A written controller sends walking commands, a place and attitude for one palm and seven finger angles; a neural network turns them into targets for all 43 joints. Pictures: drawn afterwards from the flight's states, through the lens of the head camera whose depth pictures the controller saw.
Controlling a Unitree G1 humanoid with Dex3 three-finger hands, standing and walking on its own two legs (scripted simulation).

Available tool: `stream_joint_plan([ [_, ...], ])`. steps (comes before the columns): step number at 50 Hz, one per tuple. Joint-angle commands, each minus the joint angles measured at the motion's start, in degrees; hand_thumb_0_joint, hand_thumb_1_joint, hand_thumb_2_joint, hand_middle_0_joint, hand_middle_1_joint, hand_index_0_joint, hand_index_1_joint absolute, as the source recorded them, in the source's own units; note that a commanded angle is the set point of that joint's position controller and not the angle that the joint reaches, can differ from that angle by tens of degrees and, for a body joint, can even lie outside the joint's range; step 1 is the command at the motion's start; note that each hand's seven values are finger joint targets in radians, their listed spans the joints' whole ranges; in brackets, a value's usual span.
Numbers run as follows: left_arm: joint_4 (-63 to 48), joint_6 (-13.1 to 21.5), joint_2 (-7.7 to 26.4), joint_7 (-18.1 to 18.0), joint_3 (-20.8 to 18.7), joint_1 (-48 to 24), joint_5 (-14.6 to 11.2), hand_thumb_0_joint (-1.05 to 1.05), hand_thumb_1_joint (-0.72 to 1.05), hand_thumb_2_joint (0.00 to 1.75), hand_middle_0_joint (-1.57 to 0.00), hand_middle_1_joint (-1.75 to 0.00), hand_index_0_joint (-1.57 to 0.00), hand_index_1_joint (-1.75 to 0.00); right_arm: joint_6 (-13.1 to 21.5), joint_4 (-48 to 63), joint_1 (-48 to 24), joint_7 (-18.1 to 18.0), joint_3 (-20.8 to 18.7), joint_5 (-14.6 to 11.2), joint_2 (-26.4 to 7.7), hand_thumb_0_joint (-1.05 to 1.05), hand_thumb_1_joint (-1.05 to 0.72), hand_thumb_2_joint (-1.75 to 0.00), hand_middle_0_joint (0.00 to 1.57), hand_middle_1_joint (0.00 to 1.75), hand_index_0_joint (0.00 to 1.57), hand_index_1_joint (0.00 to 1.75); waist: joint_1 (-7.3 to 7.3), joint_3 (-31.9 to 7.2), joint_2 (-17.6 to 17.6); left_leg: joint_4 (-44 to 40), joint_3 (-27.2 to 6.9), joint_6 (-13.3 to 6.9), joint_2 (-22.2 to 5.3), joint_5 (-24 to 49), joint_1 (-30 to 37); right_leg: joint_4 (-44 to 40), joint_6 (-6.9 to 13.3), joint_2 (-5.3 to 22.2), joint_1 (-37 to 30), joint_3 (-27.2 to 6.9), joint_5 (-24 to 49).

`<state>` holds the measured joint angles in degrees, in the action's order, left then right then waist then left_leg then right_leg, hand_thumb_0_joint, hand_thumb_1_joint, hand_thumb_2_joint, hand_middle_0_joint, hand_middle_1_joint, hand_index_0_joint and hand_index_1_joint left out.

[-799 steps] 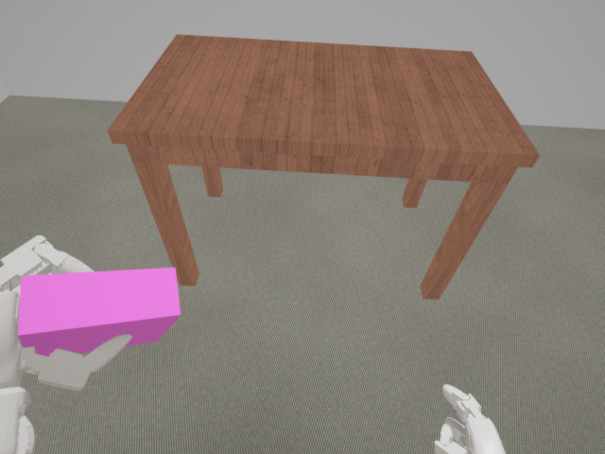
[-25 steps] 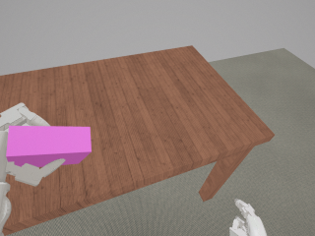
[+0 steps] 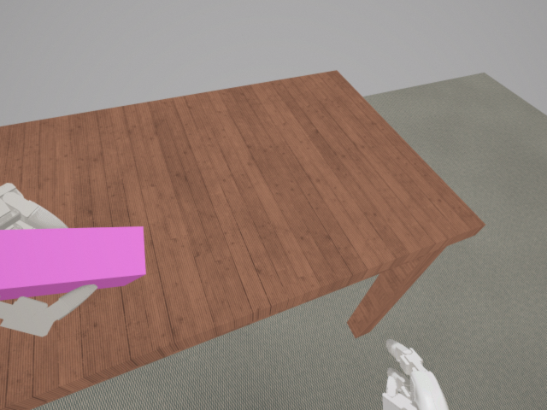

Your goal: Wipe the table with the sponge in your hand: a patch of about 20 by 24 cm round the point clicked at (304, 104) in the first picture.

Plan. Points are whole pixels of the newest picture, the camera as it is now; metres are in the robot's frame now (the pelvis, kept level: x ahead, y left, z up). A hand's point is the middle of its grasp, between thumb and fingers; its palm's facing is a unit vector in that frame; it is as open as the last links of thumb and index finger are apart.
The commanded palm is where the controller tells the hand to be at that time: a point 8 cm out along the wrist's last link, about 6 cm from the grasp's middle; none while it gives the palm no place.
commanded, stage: come to a stop and stand still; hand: left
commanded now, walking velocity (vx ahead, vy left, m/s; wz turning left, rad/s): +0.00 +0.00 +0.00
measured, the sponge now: (92, 262) +0.23 +0.23 +0.15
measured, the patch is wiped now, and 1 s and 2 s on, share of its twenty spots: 0.00 0.00 0.00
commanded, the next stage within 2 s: look again from close up in 0.48 s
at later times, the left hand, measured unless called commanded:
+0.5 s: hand (84, 273) +0.22 +0.23 +0.15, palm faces +0.32 -0.86 -0.39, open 9.3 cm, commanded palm +0.16 +0.26 +0.18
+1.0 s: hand (65, 231) +0.25 +0.25 +0.18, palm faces +0.36 -0.77 -0.52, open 9.3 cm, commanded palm +0.17 +0.26 +0.18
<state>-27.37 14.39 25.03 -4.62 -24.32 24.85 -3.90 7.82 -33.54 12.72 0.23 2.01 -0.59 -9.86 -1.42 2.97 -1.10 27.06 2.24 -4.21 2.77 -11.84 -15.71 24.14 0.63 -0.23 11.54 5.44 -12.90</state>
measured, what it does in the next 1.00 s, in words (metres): stands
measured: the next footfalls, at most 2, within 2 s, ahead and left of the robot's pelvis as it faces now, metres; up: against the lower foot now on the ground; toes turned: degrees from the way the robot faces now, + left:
none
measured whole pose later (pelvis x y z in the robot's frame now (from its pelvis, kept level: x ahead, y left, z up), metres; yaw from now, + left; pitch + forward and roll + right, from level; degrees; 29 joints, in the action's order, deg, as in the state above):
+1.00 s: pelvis +0.00 -0.02 +0.00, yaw +1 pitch -1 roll -1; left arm -20.3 7.0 29.2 -2.2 -19.7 11.2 1.6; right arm 7.4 -32.4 12.1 -3.0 2.9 0.6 -13.0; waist -3.7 3.0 -0.5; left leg 26.8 1.5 -3.3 2.4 -11.8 -14.4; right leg 25.1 2.2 -1.0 10.7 5.2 -13.8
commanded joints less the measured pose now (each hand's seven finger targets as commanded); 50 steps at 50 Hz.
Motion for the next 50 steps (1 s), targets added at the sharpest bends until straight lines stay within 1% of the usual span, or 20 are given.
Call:
stream_joint_plan([
  [1,-10.11,1.75,5.04,-1.32,0.06,-5.53,0.94,0.00,0.10,1.30,-1.20,-1.60,-1.20,-1.60,2.84,8.59,-5.69,-1.76,-3.59,-0.79,-8.95,0.00,-0.90,-0.90,0.20,0.30,0.20,0.30,0.74,-9.27,6.59,-9.21,-9.90,5.89,-9.84,7.21,5.21,-1.53,0.81,3.67,-1.42,-5.48,2.84],
  [2,-8.27,1.84,3.68,-1.26,1.50,-6.40,0.96,0.00,0.10,1.30,-1.20,-1.60,-1.20,-1.60,2.48,8.38,-5.38,-2.04,-3.27,-0.03,-9.28,0.00,-0.90,-0.90,0.20,0.30,0.20,0.30,0.69,-7.86,5.77,-10.70,-10.83,5.16,-10.07,1.26,2.23,-2.16,0.67,3.33,-1.96,-5.23,1.11],
  [6,-11.53,1.64,8.55,-2.37,-2.00,-12.70,2.21,0.00,0.10,1.30,-1.20,-1.60,-1.20,-1.60,2.52,9.51,-6.91,-2.97,-3.22,-0.34,-8.78,0.00,-0.90,-0.90,0.20,0.30,0.20,0.30,0.34,-4.57,6.43,-13.24,-11.51,3.88,-9.33,-11.40,-2.28,-3.70,0.63,3.49,-3.06,-6.91,-2.42],
  [7,-10.44,2.03,5.86,-2.17,-0.04,-12.74,1.96,0.00,0.10,1.30,-1.20,-1.60,-1.20,-1.60,2.40,9.55,-6.54,-3.01,-2.85,0.18,-8.73,0.00,-0.90,-0.90,0.20,0.30,0.20,0.30,0.27,-4.29,6.17,-13.63,-11.78,2.89,-9.15,-14.91,-3.65,-4.12,0.55,3.34,-3.44,-6.60,-3.54],
  [8,-11.39,2.11,6.99,-2.24,-0.59,-12.99,2.23,0.00,0.10,1.30,-1.20,-1.60,-1.20,-1.60,2.63,10.14,-6.36,-3.08,-3.19,0.04,-8.59,0.00,-0.90,-0.90,0.20,0.30,0.20,0.30,0.28,-4.33,7.33,-13.75,-11.88,2.66,-8.91,-15.67,-4.09,-4.36,0.74,3.46,-4.17,-7.12,-3.49],
  [11,-12.03,2.26,8.30,-2.54,-2.72,-10.47,2.14,0.00,0.10,1.30,-1.20,-1.60,-1.20,-1.60,3.16,10.09,-6.63,-3.04,-3.29,-0.08,-8.56,0.00,-0.90,-0.90,0.20,0.30,0.20,0.30,0.12,-6.61,7.40,-11.49,-10.37,2.66,-8.13,-11.65,-1.11,-5.82,1.10,3.88,-4.08,-8.03,-2.54],
  [12,-10.77,2.58,5.70,-2.21,-0.83,-8.93,1.63,0.00,0.10,1.30,-1.20,-1.60,-1.20,-1.60,3.04,10.07,-6.12,-2.93,-2.84,0.48,-8.46,0.00,-0.90,-0.90,0.20,0.30,0.20,0.30,0.03,-6.90,5.78,-10.62,-10.16,2.38,-7.81,-10.31,-0.68,-6.80,1.11,4.04,-3.79,-7.82,-2.37],
  [17,-7.35,2.08,3.46,-1.64,0.64,-3.59,1.00,0.00,0.10,1.30,-1.20,-1.60,-1.20,-1.60,2.99,9.44,-5.36,-2.49,-2.96,0.53,-9.20,0.00,-0.90,-0.90,0.20,0.30,0.20,0.30,0.45,-8.06,3.65,-8.05,-9.48,3.19,-7.52,-0.70,3.42,-8.14,1.41,4.54,-1.78,-8.13,1.56],
  [21,-8.16,1.28,5.88,-1.81,-1.33,-3.87,1.00,0.00,0.10,1.30,-1.20,-1.60,-1.20,-1.60,2.82,9.65,-6.44,-2.82,-3.13,-0.11,-9.09,0.00,-0.90,-0.90,0.20,0.30,0.20,0.30,0.48,-8.21,3.75,-7.54,-8.92,3.39,-7.69,3.15,5.17,-7.87,1.13,4.82,-1.43,-8.84,4.97],
  [23,-8.30,1.25,5.45,-1.49,-0.55,-4.67,0.80,0.00,0.10,1.30,-1.20,-1.60,-1.20,-1.60,2.64,9.93,-5.94,-2.98,-3.21,0.11,-9.21,0.00,-0.90,-0.90,0.20,0.30,0.20,0.30,0.52,-8.10,2.49,-7.51,-8.96,2.95,-7.58,3.26,4.25,-8.05,0.93,4.65,-2.27,-8.76,5.53],
  [31,-13.73,1.19,8.30,-2.28,-3.16,-3.54,0.68,0.00,0.10,1.30,-1.20,-1.60,-1.20,-1.60,2.97,9.71,-6.81,-3.42,-3.04,-0.12,-9.03,0.00,-0.90,-0.90,0.20,0.30,0.20,0.30,0.16,-11.37,5.97,-6.18,-8.57,3.21,-7.51,9.84,6.42,-5.76,1.03,4.83,-5.14,-8.30,10.67],
  [32,-12.80,1.43,6.21,-1.92,-1.58,-2.65,0.27,0.00,0.10,1.30,-1.20,-1.60,-1.20,-1.60,2.75,9.54,-6.05,-3.31,-2.78,0.40,-9.23,0.00,-0.90,-0.90,0.20,0.30,0.20,0.30,0.15,-11.26,4.95,-6.55,-8.84,2.94,-7.66,10.00,5.85,-6.05,0.91,4.55,-5.37,-7.39,10.40],
  [36,-11.05,0.50,6.76,-2.07,-2.77,-0.14,0.31,0.00,0.10,1.30,-1.20,-1.60,-1.20,-1.60,2.58,9.39,-6.22,-3.41,-3.18,-0.26,-9.07,0.00,-0.90,-0.90,0.20,0.30,0.20,0.30,0.33,-11.17,4.96,-6.14,-8.26,3.55,-7.85,11.99,7.26,-5.81,0.94,4.70,-4.50,-8.14,12.06],
  [37,-10.19,0.63,5.02,-1.69,-1.18,-0.20,0.11,0.00,0.10,1.30,-1.20,-1.60,-1.20,-1.60,2.21,9.14,-5.34,-3.29,-3.01,0.28,-9.43,0.00,-0.90,-0.90,0.20,0.30,0.20,0.30,0.39,-10.79,3.88,-6.49,-8.44,3.24,-8.09,12.00,6.52,-6.21,0.80,4.33,-4.55,-7.25,11.76],
  [45,-10.34,-0.49,5.30,-1.65,-0.20,-3.98,0.36,0.00,0.10,1.30,-1.20,-1.60,-1.20,-1.60,1.74,9.61,-5.52,-3.69,-3.30,-0.10,-9.44,0.00,-0.90,-0.90,0.20,0.30,0.20,0.30,0.57,-9.35,3.70,-7.28,-8.68,3.46,-8.39,10.26,6.05,-6.75,0.80,4.62,-4.11,-8.21,10.93],
  [46,-31.56,7.90,48.13,-2.30,-16.35,-57.91,2.70,0.00,0.10,1.30,-1.20,-1.60,-1.20,-1.60,-0.31,16.29,2.90,-7.60,5.30,-5.46,-12.58,0.00,-0.90,-0.90,0.20,0.30,0.20,0.30,4.07,-6.20,20.02,-7.67,-9.09,1.25,-6.21,-2.63,-11.37,2.51,-2.70,-1.52,-12.77,-7.15,0.17],
  [47,-0.80,-4.58,20.85,0.88,-11.95,-40.08,9.33,0.00,0.10,1.30,-1.20,-1.60,-1.20,-1.60,1.61,5.67,-5.77,-6.24,-3.76,2.73,-8.65,0.00,-0.90,-0.90,0.20,0.30,0.20,0.30,-1.91,-14.93,15.23,-2.67,-3.10,5.66,-4.35,11.08,10.09,3.45,2.76,-1.71,-1.09,-3.25,2.36],
  [48,-2.32,-5.81,13.92,1.22,-0.89,-30.91,5.85,0.00,0.10,1.30,-1.20,-1.60,-1.20,-1.60,2.91,8.19,-6.17,-2.73,-2.69,2.71,-10.67,0.00,-0.90,-0.90,0.20,0.30,0.20,0.30,1.19,-10.60,10.33,-3.48,-5.21,6.85,-4.11,21.76,12.16,1.11,2.95,-2.57,3.82,0.02,5.50],
  [49,-2.04,-7.43,15.95,1.14,-5.85,-19.38,6.54,0.00,0.10,1.30,-1.20,-1.60,-1.20,-1.60,2.09,6.01,-3.69,-2.10,-5.06,2.46,-14.42,0.00,-0.90,-0.90,0.20,0.30,0.20,0.30,-1.77,-19.12,10.63,-2.05,-5.45,6.61,-6.54,27.99,18.74,2.56,2.09,-2.70,4.72,-0.85,6.21],
  [50,-7.42,-10.25,5.61,3.48,2.74,-18.13,3.02,0.00,0.10,1.30,-1.20,-1.60,-1.20,-1.60,2.60,9.11,-8.83,-1.97,-3.42,1.61,-11.84,0.00,-0.90,-0.90,0.20,0.30,0.20,0.30,-3.38,-21.27,12.29,-1.60,-5.34,6.53,-5.47,28.08,20.20,2.70,1.98,-1.75,4.16,-1.17,6.34],
])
